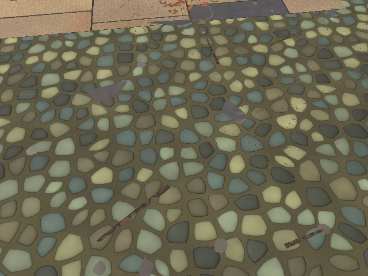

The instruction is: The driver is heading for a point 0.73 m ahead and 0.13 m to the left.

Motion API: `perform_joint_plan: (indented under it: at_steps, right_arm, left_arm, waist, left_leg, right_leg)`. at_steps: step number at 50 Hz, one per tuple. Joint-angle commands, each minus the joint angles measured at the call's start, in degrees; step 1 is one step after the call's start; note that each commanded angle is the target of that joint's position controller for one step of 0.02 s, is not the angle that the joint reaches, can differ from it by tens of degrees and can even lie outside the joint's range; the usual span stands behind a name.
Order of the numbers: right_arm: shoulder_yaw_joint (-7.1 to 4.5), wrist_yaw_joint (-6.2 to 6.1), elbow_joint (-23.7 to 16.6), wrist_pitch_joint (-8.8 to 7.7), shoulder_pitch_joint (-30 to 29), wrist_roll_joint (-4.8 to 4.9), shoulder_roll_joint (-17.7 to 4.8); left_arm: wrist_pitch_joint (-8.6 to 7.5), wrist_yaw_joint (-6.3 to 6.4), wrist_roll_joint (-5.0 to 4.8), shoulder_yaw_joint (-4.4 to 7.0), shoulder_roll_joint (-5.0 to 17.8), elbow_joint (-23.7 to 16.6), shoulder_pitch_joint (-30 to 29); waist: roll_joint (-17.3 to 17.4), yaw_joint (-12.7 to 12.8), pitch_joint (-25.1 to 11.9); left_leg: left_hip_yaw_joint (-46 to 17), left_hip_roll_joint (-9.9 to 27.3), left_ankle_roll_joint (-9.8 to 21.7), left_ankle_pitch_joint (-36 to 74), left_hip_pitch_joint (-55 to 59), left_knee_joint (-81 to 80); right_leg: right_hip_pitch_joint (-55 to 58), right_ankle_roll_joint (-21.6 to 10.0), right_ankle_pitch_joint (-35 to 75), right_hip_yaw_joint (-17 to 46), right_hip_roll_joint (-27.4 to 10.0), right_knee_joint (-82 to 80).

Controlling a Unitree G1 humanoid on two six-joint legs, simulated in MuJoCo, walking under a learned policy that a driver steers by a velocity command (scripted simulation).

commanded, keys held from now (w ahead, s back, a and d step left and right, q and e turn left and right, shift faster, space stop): q+shift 0.32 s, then shift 0.66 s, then w+shift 0.02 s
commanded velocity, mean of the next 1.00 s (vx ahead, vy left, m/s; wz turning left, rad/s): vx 0.07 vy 0.00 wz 0.49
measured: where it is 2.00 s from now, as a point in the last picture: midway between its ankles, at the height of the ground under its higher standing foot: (159, 202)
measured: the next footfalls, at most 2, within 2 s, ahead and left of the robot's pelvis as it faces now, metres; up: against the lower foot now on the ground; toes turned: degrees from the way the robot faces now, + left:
left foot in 0.06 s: +0.22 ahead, +0.05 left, +0.00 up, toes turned +6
right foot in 0.54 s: +0.34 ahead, -0.12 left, +0.00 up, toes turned +32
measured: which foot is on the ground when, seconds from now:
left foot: up 0.00-0.04, down 0.06-0.54, up 0.56-0.86, down 0.88-1.00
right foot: down 0.00-0.04, up 0.06-0.52, down 0.54-1.00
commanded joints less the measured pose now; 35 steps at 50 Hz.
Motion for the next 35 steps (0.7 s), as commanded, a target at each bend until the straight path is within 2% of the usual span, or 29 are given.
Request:
perform_joint_plan:
  at_steps: [1, 2, 3, 4, 5, 6, 7, 8, 9, 10, 12, 14, 16, 18, 20, 23, 25, 26, 27, 28, 29, 30, 31, 32, 33, 35]
  right_arm:
    - [-2.12, 0.65, -3.37, 0.38, 8.63, 0.25, -5.83]
    - [-3.48, 0.02, -2.34, 0.8, 15.14, 0.26, -9.37]
    - [-4.91, -1.42, -0.46, 1.0, 22.64, 0.02, -12.4]
    - [-4.48, -2.85, -0.32, 1.06, 18.76, -0.34, -13.22]
    - [-4.23, -2.77, -5.05, 0.02, 14.45, -3.49, -16.37]
    - [-4.67, -2.08, -7.42, -0.3, 12.94, -3.73, -16.22]
    - [-4.3, -2.1, -9.06, -0.54, 8.6, -1.78, -14.17]
    - [-3.51, -2.45, -9.66, -0.4, 4.34, -0.2, -11.88]
    - [-3.0, -2.75, -10.58, -0.29, 2.49, 0.07, -10.63]
    - [-3.06, -3.16, -11.22, 0.06, 1.79, -0.37, -10.5]
    - [-3.6, -4.11, -11.53, 1.0, 1.88, -0.76, -11.52]
    - [-4.2, -5.31, -11.38, 2.24, 3.89, -0.66, -13.12]
    - [-4.36, -6.24, -11.89, 3.69, 3.89, -0.08, -13.54]
    - [-3.82, -6.77, -12.63, 4.5, 2.87, -0.03, -12.31]
    - [-3.19, -6.74, -12.76, 4.84, 3.2, -0.61, -11.15]
    - [-2.29, -6.16, -13.03, 4.92, 3.56, -1.56, -10.04]
    - [-1.72, -5.81, -13.38, 4.84, 2.75, -1.44, -9.61]
    - [-1.4, -5.72, -13.51, 4.87, 1.96, -1.03, -9.22]
    - [-0.87, -5.58, -13.1, 4.74, 4.09, -1.11, -7.65]
    - [-0.19, -5.48, -12.5, 4.54, 9.66, -2.21, -5.51]
    - [-1.57, -5.4, -13.59, 3.9, 7.63, -1.52, -10.13]
    - [-2.75, -5.56, -12.85, 3.5, 6.05, -1.53, -14.14]
    - [-3.03, -5.7, -11.81, 3.88, 4.57, -1.12, -14.27]
    - [-2.65, -5.94, -10.54, 4.73, 5.09, -1.15, -12.28]
    - [-2.1, -5.96, -10.19, 5.31, 5.66, -1.25, -10.46]
    - [-0.84, -5.62, -9.9, 5.39, 5.41, -0.88, -6.86]
  left_arm:
    - [1.0, 1.53, -1.59, 3.95, 15.48, -7.01, -6.2]
    - [1.33, 0.85, -1.95, 4.28, 15.59, -8.57, -8.63]
    - [1.02, -0.65, -2.31, 3.73, 13.07, -9.71, -11.09]
    - [0.21, -2.97, 0.34, 1.09, 3.19, -10.92, -9.21]
    - [-0.98, -4.08, 1.18, 0.47, 1.99, -12.45, 0.59]
    - [-2.24, -4.74, 0.36, 1.32, 8.6, -14.36, -1.87]
    - [-2.67, -4.61, -0.73, 1.88, 11.14, -16.63, -7.59]
    - [-2.1, -3.98, -0.2, 2.24, 11.49, -16.65, -9.24]
    - [-1.11, -3.5, 0.44, 2.46, 11.91, -16.76, -9.22]
    - [-0.09, -3.33, 0.79, 2.73, 12.16, -17.1, -9.38]
    - [0.9, -3.05, 1.37, 2.27, 9.63, -17.53, -9.91]
    - [1.3, -2.69, 1.37, 1.67, 7.63, -18.26, -11.74]
    - [1.91, -2.44, 0.61, 1.66, 7.66, -18.55, -13.1]
    - [2.23, -2.48, 0.27, 1.89, 8.36, -18.11, -13.59]
    - [2.05, -2.7, 0.34, 1.87, 8.44, -18.49, -15.24]
    - [1.05, -3.35, 0.38, 1.84, 9.01, -19.27, -16.74]
    - [0.28, -3.99, 0.37, 2.16, 9.42, -19.05, -15.12]
    - [-0.07, -4.36, 0.42, 2.4, 9.36, -18.4, -12.95]
    - [-0.16, -4.41, 1.24, 2.76, 10.76, -18.55, -12.7]
    - [0.41, -4.15, 2.35, 3.3, 14.39, -20.12, -14.77]
    - [0.84, -4.26, 3.44, 3.63, 14.79, -18.93, -11.94]
    - [0.91, -4.25, 2.34, 3.68, 13.87, -19.17, -11.05]
    - [1.2, -4.03, 1.4, 3.29, 12.28, -19.17, -11.25]
    - [1.56, -3.88, 0.67, 2.69, 10.93, -19.45, -12.21]
    - [1.9, -3.73, 0.23, 2.26, 10.29, -19.46, -13.11]
    - [2.63, -3.59, 0.57, 1.5, 8.67, -19.19, -13.64]
  waist:
    - [-8.92, -7.61, -5.18]
    - [-8.07, -10.93, -8.29]
    - [-2.98, -14.87, -11.16]
    - [12.01, -8.58, -7.42]
    - [14.41, -1.42, -17.83]
    - [6.29, -5.06, -26.13]
    - [-0.64, -3.79, -16.91]
    - [-7.76, -0.95, -10.7]
    - [-7.77, 0.25, -8.69]
    - [-6.29, 0.87, -7.52]
    - [-4.2, 0.94, -7.41]
    - [-2.5, -0.18, -10.09]
    - [0.38, -0.94, -12.07]
    - [3.58, -1.82, -12.23]
    - [6.15, -3.3, -11.61]
    - [8.17, -4.82, -11.25]
    - [8.66, -3.98, -11.22]
    - [8.13, -2.33, -10.55]
    - [4.28, -2.8, -9.93]
    - [-10.09, -6.84, -10.47]
    - [-18.94, -5.13, -7.66]
    - [-13.43, -3.43, -7.67]
    - [-8.88, -2.79, -7.23]
    - [-6.84, -3.15, -6.83]
    - [-7.0, -3.36, -6.24]
    - [-9.01, -3.46, -5.75]
  left_leg:
    - [4.09, -5.67, 2.82, -4.28, 18.46, -2.07]
    - [1.86, -5.97, 5.12, -5.04, 26.02, -4.31]
    - [-1.12, -6.29, 7.49, 3.39, 37.4, -13.69]
    - [-12.68, 0.28, 10.24, 23.85, 44.12, -11.59]
    - [-40.72, 12.55, 24.83, 36.77, 54.29, -10.11]
    - [-49.49, 16.27, 27.44, 14.02, 55.57, -20.34]
    - [-46.15, 13.77, 23.8, -0.92, 47.8, -24.88]
    - [-42.28, 10.92, 19.62, -7.92, 38.82, -26.77]
    - [-39.67, 9.28, 18.12, -6.08, 32.45, -27.15]
    - [-35.96, 6.59, 16.6, -2.92, 27.81, -27.15]
    - [-29.93, 2.34, 14.6, 7.38, 22.76, -24.73]
    - [-29.03, 0.93, 13.44, 13.0, 23.19, -22.24]
    - [-30.08, -0.14, 11.04, 5.81, 24.19, -21.22]
    - [-29.53, -0.56, 8.87, -1.83, 24.33, -20.38]
    - [-30.19, -0.4, 8.27, -4.97, 23.96, -19.62]
    - [-33.07, 1.6, 8.54, 0.0, 26.25, -16.6]
    - [-34.97, 2.29, 7.96, 4.23, 27.75, -14.02]
    - [-34.99, 1.19, 6.6, 2.15, 26.47, -12.73]
    - [-33.14, -1.42, 3.84, -7.05, 23.7, -9.55]
    - [-24.93, -9.3, -0.07, -31.24, 18.46, 2.09]
    - [-18.98, -12.81, -3.57, -41.98, 10.33, 12.27]
    - [-19.16, -9.79, -5.52, -38.82, 8.18, 21.97]
    - [-18.92, -9.2, -6.48, -34.88, 7.66, 26.07]
    - [-18.43, -8.75, -7.48, -32.65, 7.9, 28.55]
    - [-17.89, -8.5, -8.14, -30.67, 8.19, 29.85]
    - [-13.89, -7.34, -8.72, -27.93, 11.36, 23.44]
  right_leg:
    - [-7.31, 1.35, 77.34, 1.78, -14.27, 12.82]
    - [-8.91, 1.15, 74.49, 2.81, -14.35, 22.3]
    - [-13.76, 2.54, 57.94, 3.08, -11.0, 38.24]
    - [-29.81, 4.07, -5.99, 5.5, -1.31, 56.13]
    - [-42.97, 6.03, -18.07, 17.83, 6.05, 74.69]
    - [-46.05, 4.3, -12.13, 27.52, 4.49, 75.18]
    - [-48.4, 2.91, -6.82, 27.41, 2.54, 68.74]
    - [-47.37, 3.43, -2.71, 26.83, 0.12, 63.38]
    - [-44.48, 3.96, -1.19, 26.96, -1.0, 58.94]
    - [-41.09, 4.46, -0.41, 26.93, -1.72, 54.27]
    - [-37.13, 5.87, 1.04, 24.97, -1.06, 45.94]
    - [-36.16, 7.3, 3.86, 24.32, 0.79, 39.57]
    - [-35.68, 7.94, 8.0, 25.12, 1.85, 35.05]
    - [-35.23, 7.98, 11.82, 24.99, 1.31, 31.66]
    - [-33.66, 7.76, 12.8, 24.6, 0.64, 28.82]
    - [-31.3, 6.21, 10.32, 23.98, 0.05, 23.73]
    - [-27.23, 4.27, 11.04, 23.19, -0.13, 16.22]
    - [-22.09, 2.89, 17.08, 22.54, -0.47, 8.27]
    - [-16.84, 0.81, 24.75, 26.48, -4.99, 3.34]
    - [-11.89, -4.4, 38.55, 37.82, -16.15, 2.53]
    - [-14.18, -14.28, 41.6, 48.75, -23.08, -0.39]
    - [-14.94, -15.94, 35.58, 49.72, -23.27, -0.08]
    - [-15.15, -13.54, 31.1, 44.33, -19.78, 1.01]
    - [-15.48, -11.07, 27.88, 40.01, -16.64, 1.56]
    - [-16.28, -10.22, 26.59, 37.68, -15.19, 1.35]
    - [-17.41, -8.69, 23.17, 31.38, -10.66, 0.24]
